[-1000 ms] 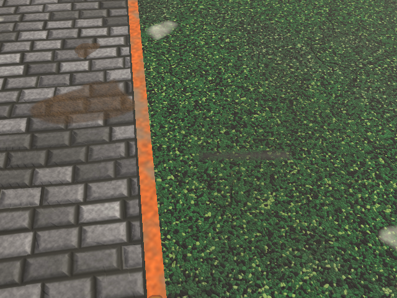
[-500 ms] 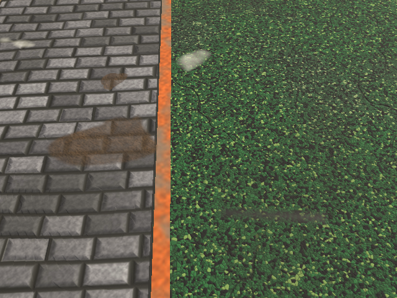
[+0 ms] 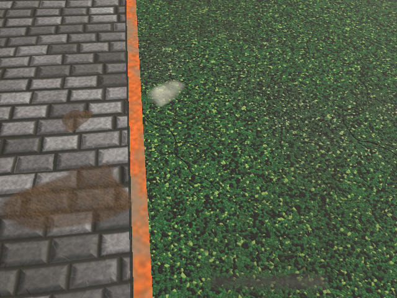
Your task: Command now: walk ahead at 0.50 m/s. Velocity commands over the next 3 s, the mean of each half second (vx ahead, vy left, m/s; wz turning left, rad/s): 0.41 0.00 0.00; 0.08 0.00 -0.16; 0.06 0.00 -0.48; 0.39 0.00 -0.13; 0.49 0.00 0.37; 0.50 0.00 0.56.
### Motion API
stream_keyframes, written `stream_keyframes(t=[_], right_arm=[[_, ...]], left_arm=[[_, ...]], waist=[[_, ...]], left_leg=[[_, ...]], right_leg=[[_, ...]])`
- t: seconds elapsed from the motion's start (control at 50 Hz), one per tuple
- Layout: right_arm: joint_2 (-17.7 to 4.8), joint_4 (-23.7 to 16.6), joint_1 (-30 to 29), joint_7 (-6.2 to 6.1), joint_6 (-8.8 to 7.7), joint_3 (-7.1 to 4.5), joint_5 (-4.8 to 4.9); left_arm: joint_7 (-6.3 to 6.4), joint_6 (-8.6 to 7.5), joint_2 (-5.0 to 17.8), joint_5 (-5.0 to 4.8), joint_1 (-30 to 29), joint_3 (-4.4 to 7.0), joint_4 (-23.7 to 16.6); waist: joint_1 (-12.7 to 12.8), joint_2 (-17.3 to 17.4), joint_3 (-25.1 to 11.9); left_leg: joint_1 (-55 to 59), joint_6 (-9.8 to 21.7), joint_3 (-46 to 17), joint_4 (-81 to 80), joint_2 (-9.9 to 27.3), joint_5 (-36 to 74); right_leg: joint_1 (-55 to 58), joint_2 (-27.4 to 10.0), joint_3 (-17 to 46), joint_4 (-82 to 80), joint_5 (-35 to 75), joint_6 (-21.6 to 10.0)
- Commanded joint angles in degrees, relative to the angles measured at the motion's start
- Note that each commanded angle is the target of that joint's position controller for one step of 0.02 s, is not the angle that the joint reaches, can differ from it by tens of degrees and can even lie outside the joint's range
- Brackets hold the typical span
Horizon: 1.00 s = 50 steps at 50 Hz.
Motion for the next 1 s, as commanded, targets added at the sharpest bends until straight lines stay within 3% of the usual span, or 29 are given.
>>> stream_keyframes(t=[0.02,0.12,0.18,0.22,0.24,0.26,0.28,0.3,0.32,0.34,0.36,0.38,0.42,0.48,0.54,0.62,0.66,0.68,0.7,0.72,0.74,0.76,0.8,0.86,0.9,0.92,0.94,0.96,1.0], right_arm=[[-9.11,-3.14,-2.86,-0.84,-0.89,-2.02,0.31],[-10.65,0.03,2.64,-1.35,0.02,-2.35,1.12],[-11.14,1.46,3.74,-1.68,1.01,-2.71,1.43],[-11.8,1.79,3.08,-1.93,1.6,-3.04,1.5],[-12.06,1.65,1.82,-2.04,1.92,-3.08,1.55],[-10.68,1.45,1.8,-2.12,2.2,-2.53,1.23],[-7.82,-0.12,2.57,-2.33,2.15,-1.22,-0.27],[-1.06,0.04,10.27,-1.86,1.11,0.64,-0.21],[-7.4,1.23,7.47,-1.65,0.17,-0.7,0.7],[-9.77,-0.1,2.87,-1.52,-0.31,-1.52,2.04],[-9.16,-0.42,0.41,-1.83,-0.22,-1.41,1.73],[-8.73,-0.57,-1.07,-2.13,0.24,-1.68,0.93],[-6.36,0.16,0.86,-2.45,1.91,-1.51,0.73],[-3.89,-0.05,0.18,-2.99,3.35,-0.9,0.15],[-3.99,-0.46,-3.7,-3.01,3.82,-0.65,-0.07],[-5.33,-0.95,-7.79,-2.96,4.49,-1.19,0.06],[-5.21,-0.45,-7.44,-2.95,4.36,-1.4,-0.46],[-6.24,-0.34,-7.53,-3.07,4.25,-1.63,-1.05],[-9.11,-0.64,-7.84,-3.45,4.22,-2.15,-1.12],[-10.81,-0.55,-9.88,-3.77,4.51,-2.46,-0.69],[-7.43,-0.38,-11.47,-3.45,4.7,-2.01,-0.26],[-6.53,-0.61,-12.49,-3.25,4.72,-2.0,-0.1],[-8.92,-0.2,-11.44,-3.66,4.48,-2.83,-0.2],[-10.18,1.43,-7.09,-4.65,4.4,-3.82,-0.01],[-10.24,0.94,-7.72,-5.55,4.63,-3.98,-0.05],[-10.42,0.34,-7.85,-5.91,4.49,-3.99,-0.51],[-10.77,-0.25,-10.21,-6.13,4.31,-4.02,-0.53],[-11.02,-0.98,-14.25,-6.18,4.21,-4.17,-0.02],[-11.3,-1.49,-18.3,-5.94,4.62,-4.43,0.38]], left_arm=[[-0.2,-0.63,1.97,0.21,-1.77,0.33,-3.4],[-1.52,-1.45,1.29,-0.49,-10.98,-0.3,-6.06],[-2.41,-1.83,2.33,-0.6,-13.24,-0.14,-7.48],[-2.67,-2.01,3.64,-0.52,-10.75,0.34,-7.02],[-2.54,-2.08,4.87,-0.37,-6.21,1.06,-5.77],[-2.06,-2.04,7.47,-0.2,2.39,2.49,-3.0],[-1.5,-1.88,11.79,0.75,11.78,3.61,-1.36],[-1.74,-1.48,15.0,0.98,12.66,4.14,-0.36],[-1.83,-1.46,9.14,0.36,12.13,2.58,-1.23],[-1.71,-1.59,7.33,0.55,7.57,1.82,-1.9],[-1.77,-1.64,6.27,0.65,3.65,1.42,-2.31],[-1.88,-1.65,4.79,0.63,0.9,1.1,-2.29],[-1.93,-2.02,3.01,1.4,-1.41,0.52,-1.54],[-1.38,-2.19,3.88,1.57,-3.46,0.52,0.18],[-0.65,-1.21,5.61,1.37,-2.93,0.84,2.09],[-0.44,0.08,5.41,1.07,-2.05,0.45,4.8],[-0.32,0.63,4.42,0.29,-3.08,-0.02,5.54],[-0.3,0.71,2.97,0.26,-1.23,-0.52,6.38],[-0.28,0.56,1.82,1.37,1.53,-0.9,6.83],[-0.35,0.51,1.01,1.58,6.84,-0.94,8.02],[0.08,1.13,0.83,1.19,4.73,-1.32,7.95],[0.43,1.92,3.02,0.72,0.44,-0.89,6.93],[1.17,3.3,5.27,0.05,-2.47,-0.01,5.36],[1.38,4.2,4.02,-0.17,-2.36,0.36,3.92],[1.12,4.81,3.41,-0.31,-1.99,0.89,3.4],[0.93,5.3,4.22,-0.59,-2.98,1.43,2.87],[0.82,5.82,4.14,-1.06,-2.84,1.81,2.52],[0.75,6.35,3.61,-1.4,-1.77,1.86,2.56],[0.36,6.86,3.02,-1.15,-0.42,1.89,3.18]], waist=[[1.31,6.0,0.88],[-2.06,5.5,2.93],[-1.63,5.93,3.39],[0.34,6.85,1.7],[3.23,7.08,-1.03],[7.01,5.92,-6.82],[9.89,-0.79,-15.58],[5.48,-15.97,-21.52],[7.94,-8.46,-20.55],[7.15,-5.6,-13.28],[5.26,-0.97,-9.63],[3.88,0.62,-6.7],[0.94,-1.75,-6.51],[-0.62,-2.71,-6.19],[0.87,-2.95,-7.31],[2.13,-2.18,-5.44],[0.7,-1.36,-4.43],[0.77,0.43,-4.0],[2.87,4.75,-4.83],[6.76,11.25,-5.44],[5.3,11.48,-5.41],[3.59,9.32,-2.91],[2.43,8.38,-2.71],[1.52,10.94,-6.17],[0.88,14.74,-7.65],[-0.32,14.0,-7.43],[0.92,11.65,-6.63],[2.92,10.73,-5.64],[4.04,11.27,-5.53]], left_leg=[[-0.69,8.6,-8.78,-9.55,14.21,10.96],[3.75,7.73,-7.07,-8.65,15.42,9.03],[9.81,6.81,-8.03,-5.48,18.16,12.13],[12.16,5.74,-8.07,-1.65,18.78,19.52],[11.82,4.75,-6.66,3.78,17.45,28.44],[8.59,3.19,-4.35,14.11,14.28,32.51],[-2.36,0.63,-1.75,31.98,10.23,18.47],[-24.12,-3.39,-2.41,50.46,-0.88,-21.57],[-28.18,-3.26,-10.33,56.67,1.13,-26.68],[-30.32,-3.05,-9.61,57.86,3.3,-23.44],[-28.69,-3.62,-7.49,55.54,6.2,-19.62],[-26.91,-4.25,-6.66,52.21,7.76,-17.11],[-19.24,-5.08,-6.53,47.39,9.09,-13.62],[-15.15,-6.56,-5.48,36.12,8.87,-8.76],[-11.2,-6.66,-4.36,26.33,8.12,-0.25],[-8.99,-5.59,-4.75,19.36,7.73,0.82],[-4.16,-4.15,-3.84,11.36,6.99,4.84],[-0.96,-3.23,-5.46,6.77,8.21,11.82],[3.07,-1.82,-9.1,7.28,12.09,22.68],[5.36,1.46,-10.96,8.95,14.56,23.51],[1.55,1.64,-10.04,7.99,13.28,13.22],[-0.25,0.29,-8.74,7.53,11.19,8.31],[0.84,-0.06,-7.73,8.61,11.02,10.2],[5.49,4.51,-11.96,8.53,17.42,20.12],[6.47,9.76,-17.2,6.63,25.09,27.16],[5.71,12.2,-18.94,4.88,28.21,29.08],[3.88,11.88,-17.29,4.04,28.33,26.97],[1.12,9.2,-13.69,3.49,26.27,22.32],[-3.81,5.91,-6.97,3.58,22.53,19.75]], right_leg=[[-0.93,-0.72,0.26,-9.19,9.85,0.69],[1.11,1.72,-1.36,-21.02,15.39,0.08],[0.16,2.27,-0.76,-24.3,10.56,-1.8],[4.67,3.58,-1.86,-25.53,6.28,-3.31],[11.7,5.32,-3.63,-26.98,5.71,-4.51],[24.36,6.1,-4.41,-27.21,6.74,-6.24],[41.36,-4.16,6.8,-24.85,14.16,-9.86],[57.9,-15.89,31.61,-30.4,12.04,-19.01],[55.78,-15.11,32.91,-32.92,14.44,-17.78],[48.82,-13.76,23.61,-32.75,23.48,-16.22],[41.75,-11.33,16.9,-33.12,32.15,-15.16],[35.83,-9.52,12.68,-34.41,36.25,-14.54],[28.35,-6.96,7.58,-37.14,39.99,-13.83],[23.91,-5.31,2.22,-38.69,43.38,-14.41],[23.82,-4.13,-0.36,-39.1,39.79,-13.24],[24.34,-5.07,1.64,-38.82,25.45,-12.68],[23.2,-3.6,2.04,-36.42,15.79,-10.61],[22.47,-1.36,1.87,-34.76,10.01,-7.99],[20.68,2.03,0.26,-31.66,3.08,-5.3],[17.79,5.61,-1.31,-31.67,-5.29,-3.36],[20.74,6.04,-2.32,-32.44,-6.01,-2.36],[19.88,6.4,-2.3,-31.55,-4.6,-2.25],[17.43,6.67,-1.6,-27.71,0.08,-3.03],[13.64,7.57,-2.2,-18.31,-0.91,-2.08],[10.01,8.08,-3.35,-6.18,-18.99,-0.95],[7.42,6.86,-1.97,2.97,-26.89,-0.29],[6.77,4.74,-0.27,5.56,-27.78,0.13],[8.65,2.7,0.52,1.49,-25.13,0.18],[16.29,3.44,-2.64,-6.72,-17.09,0.25]])
Next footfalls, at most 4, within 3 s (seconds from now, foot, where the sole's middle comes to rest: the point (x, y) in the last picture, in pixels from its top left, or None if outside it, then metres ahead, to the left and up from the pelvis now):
0.26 right None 0.33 -0.16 -0.79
0.68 left None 0.41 0.08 -0.79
1.66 left None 0.46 0.00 -0.79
2.08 right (297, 254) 0.64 -0.38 -0.78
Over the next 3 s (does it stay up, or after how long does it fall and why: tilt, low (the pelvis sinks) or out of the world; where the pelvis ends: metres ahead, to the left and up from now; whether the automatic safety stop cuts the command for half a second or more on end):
stays up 1.03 -0.29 -0.01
